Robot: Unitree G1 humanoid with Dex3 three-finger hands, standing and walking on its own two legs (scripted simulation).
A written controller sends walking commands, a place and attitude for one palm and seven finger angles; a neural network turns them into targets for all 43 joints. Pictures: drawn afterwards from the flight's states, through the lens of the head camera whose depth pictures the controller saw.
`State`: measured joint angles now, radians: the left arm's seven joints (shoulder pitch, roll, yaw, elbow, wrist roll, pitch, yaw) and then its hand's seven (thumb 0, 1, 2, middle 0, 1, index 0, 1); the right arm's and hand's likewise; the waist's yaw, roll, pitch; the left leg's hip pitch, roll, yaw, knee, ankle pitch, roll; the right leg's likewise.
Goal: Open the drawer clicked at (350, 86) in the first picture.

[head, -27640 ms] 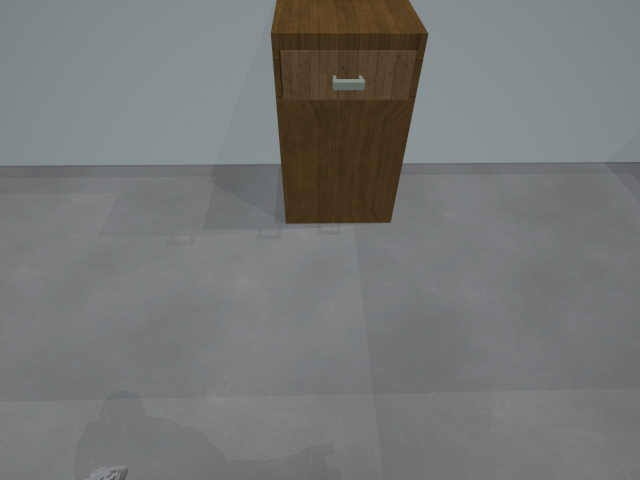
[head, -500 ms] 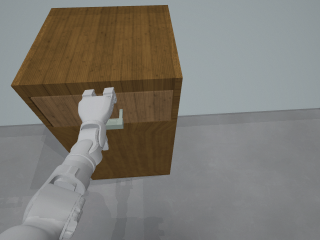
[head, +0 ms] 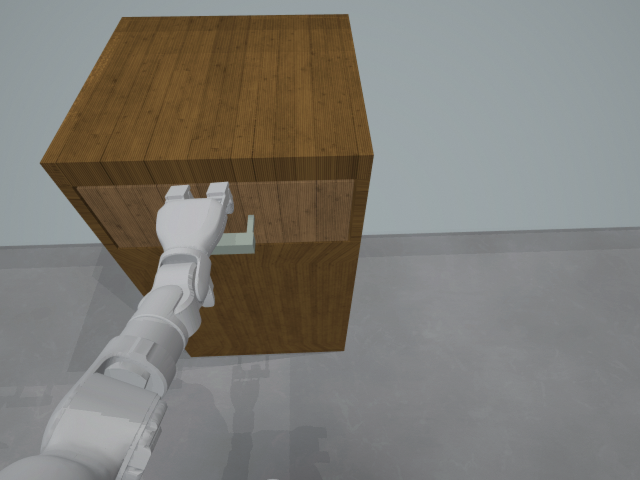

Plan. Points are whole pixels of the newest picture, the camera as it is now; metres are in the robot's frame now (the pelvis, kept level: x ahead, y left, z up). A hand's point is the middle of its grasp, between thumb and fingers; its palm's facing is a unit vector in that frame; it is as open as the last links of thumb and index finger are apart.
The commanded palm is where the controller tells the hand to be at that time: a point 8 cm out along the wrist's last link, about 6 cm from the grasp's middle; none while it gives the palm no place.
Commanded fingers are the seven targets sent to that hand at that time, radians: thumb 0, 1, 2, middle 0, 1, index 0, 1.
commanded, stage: re-aim the fingers above the handle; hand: left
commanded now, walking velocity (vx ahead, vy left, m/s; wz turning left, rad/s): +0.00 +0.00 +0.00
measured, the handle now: (224, 232) +0.51 +0.16 -0.05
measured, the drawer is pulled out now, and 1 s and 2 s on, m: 0.00 0.00 0.00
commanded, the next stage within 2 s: lower the fingers behind the handle in 1.70 s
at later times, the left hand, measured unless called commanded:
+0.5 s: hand (208, 242) +0.44 +0.16 +0.01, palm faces -0.01 -0.05 -1.00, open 13.8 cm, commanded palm +0.42 +0.16 +0.06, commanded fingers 0.00 -0.50 0.30 -0.30 -1.20 -0.30 -1.20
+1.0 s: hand (211, 242) +0.44 +0.16 +0.01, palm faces +0.00 -0.04 -1.00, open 13.8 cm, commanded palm +0.42 +0.15 +0.06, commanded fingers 0.00 -0.50 0.30 -0.30 -1.20 -0.30 -1.20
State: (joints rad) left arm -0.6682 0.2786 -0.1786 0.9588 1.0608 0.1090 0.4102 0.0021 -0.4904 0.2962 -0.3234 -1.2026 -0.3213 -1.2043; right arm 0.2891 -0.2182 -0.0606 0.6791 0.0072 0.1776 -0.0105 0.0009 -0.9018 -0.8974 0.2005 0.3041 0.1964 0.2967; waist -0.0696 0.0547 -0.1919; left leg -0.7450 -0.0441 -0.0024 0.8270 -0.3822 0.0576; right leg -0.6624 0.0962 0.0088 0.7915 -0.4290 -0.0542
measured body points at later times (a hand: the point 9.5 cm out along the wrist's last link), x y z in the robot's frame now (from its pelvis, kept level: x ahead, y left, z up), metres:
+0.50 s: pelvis -0.01 +0.00 +0.00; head +0.06 +0.00 +0.44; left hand +0.44 +0.16 +0.06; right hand +0.01 -0.26 -0.13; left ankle +0.00 +0.08 -0.70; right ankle -0.04 -0.09 -0.70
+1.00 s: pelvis +0.00 +0.00 +0.00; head +0.06 +0.00 +0.44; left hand +0.44 +0.16 +0.06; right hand +0.05 -0.25 -0.13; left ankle +0.00 +0.08 -0.70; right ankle -0.04 -0.09 -0.70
